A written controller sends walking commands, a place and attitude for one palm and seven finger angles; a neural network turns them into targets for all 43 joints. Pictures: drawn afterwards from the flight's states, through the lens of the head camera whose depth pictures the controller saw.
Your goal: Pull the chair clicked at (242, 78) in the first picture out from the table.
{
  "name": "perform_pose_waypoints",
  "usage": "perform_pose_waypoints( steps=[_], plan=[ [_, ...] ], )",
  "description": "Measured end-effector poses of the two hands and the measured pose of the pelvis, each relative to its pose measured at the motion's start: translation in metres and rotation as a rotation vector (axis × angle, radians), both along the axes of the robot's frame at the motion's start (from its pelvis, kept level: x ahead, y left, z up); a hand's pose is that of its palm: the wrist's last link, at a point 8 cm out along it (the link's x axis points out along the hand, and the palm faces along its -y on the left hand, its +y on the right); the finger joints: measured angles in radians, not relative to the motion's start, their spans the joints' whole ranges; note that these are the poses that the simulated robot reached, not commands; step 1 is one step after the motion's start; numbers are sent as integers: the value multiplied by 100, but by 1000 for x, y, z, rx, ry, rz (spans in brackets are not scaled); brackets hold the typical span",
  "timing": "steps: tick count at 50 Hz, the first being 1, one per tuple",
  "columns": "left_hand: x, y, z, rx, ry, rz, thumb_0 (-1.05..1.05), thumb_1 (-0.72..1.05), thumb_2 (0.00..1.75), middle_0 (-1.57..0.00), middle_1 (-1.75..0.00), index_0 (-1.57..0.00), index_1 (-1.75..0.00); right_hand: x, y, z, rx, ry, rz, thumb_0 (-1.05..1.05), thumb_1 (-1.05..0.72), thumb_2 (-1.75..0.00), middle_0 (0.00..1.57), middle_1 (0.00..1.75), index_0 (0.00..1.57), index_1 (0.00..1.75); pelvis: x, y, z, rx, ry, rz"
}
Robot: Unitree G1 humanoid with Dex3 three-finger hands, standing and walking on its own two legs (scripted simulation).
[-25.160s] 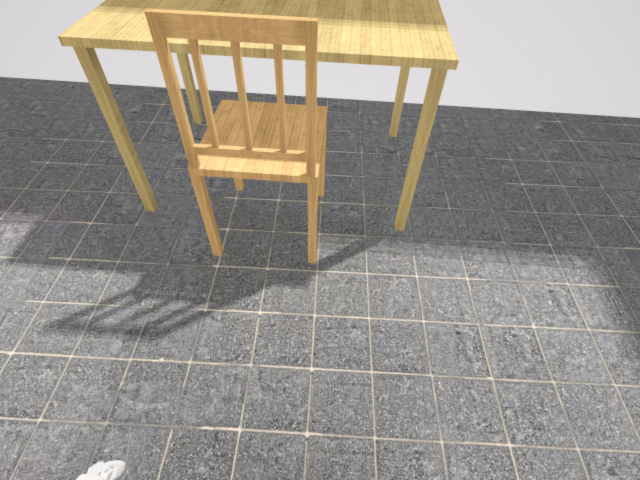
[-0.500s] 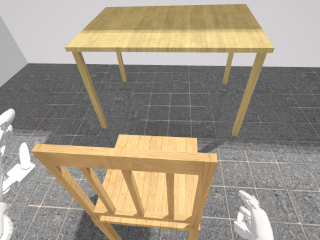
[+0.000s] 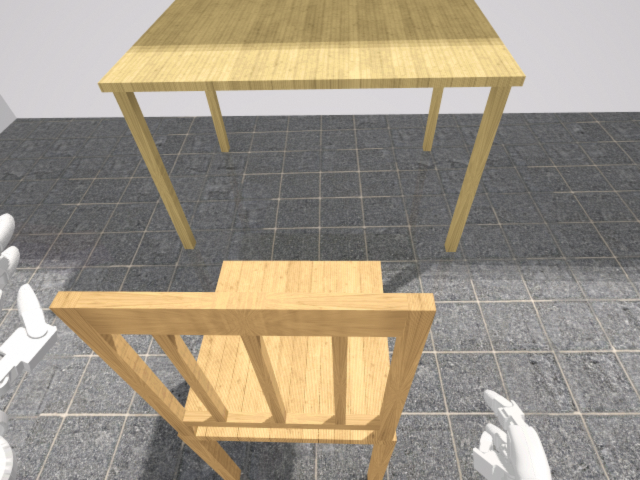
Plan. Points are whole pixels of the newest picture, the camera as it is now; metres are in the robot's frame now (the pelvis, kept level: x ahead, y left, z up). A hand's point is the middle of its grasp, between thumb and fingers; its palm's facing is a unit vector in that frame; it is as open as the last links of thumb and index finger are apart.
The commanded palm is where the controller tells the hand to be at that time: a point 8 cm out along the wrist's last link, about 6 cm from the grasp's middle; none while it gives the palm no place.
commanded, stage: step back with the hand held close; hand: left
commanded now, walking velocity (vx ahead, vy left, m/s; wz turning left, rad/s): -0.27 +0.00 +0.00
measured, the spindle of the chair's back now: (268, 382) +0.26 +0.12 -0.08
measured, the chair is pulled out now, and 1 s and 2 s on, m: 0.64 0.64 0.64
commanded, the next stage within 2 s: none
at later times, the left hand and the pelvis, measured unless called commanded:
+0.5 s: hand (34, 392) +0.15 +0.26 +0.16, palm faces +0.46 -0.75 -0.47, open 7.4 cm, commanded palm +0.09 +0.30 +0.18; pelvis -0.05 +0.00 -0.01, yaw +0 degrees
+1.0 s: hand (12, 405) +0.13 +0.27 +0.16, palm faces +0.46 -0.73 -0.50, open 7.4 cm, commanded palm +0.07 +0.30 +0.18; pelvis -0.07 +0.00 -0.02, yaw +0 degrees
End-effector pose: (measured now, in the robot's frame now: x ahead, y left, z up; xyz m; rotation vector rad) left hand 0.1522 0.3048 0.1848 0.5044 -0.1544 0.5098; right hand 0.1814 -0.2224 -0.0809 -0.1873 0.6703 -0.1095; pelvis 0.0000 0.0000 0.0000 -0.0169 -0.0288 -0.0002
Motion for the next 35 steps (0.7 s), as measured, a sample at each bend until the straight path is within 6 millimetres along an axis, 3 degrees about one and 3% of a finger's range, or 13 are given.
perform_pose_waypoints(
  steps=[9,19,35],
  plan=[
    [-8,-5,-10,29,115,-60,1,89,90,-21,-30,-21,-30,-14,5,-5,17,33,-52,2,-91,-90,21,30,21,30,-10,8,-2,13,40,-7],
    [-34,-6,-4,47,62,-9,1,89,90,-21,-30,-21,-30,-35,-1,-13,12,50,-46,2,-91,-90,21,30,21,30,-31,1,-7,12,45,2],
    [-62,-2,-4,75,-6,-23,1,89,90,-21,-30,-21,-30,-81,-18,-5,-58,33,-68,2,-91,-90,21,30,20,30,-59,0,-12,4,58,3]
  ],
)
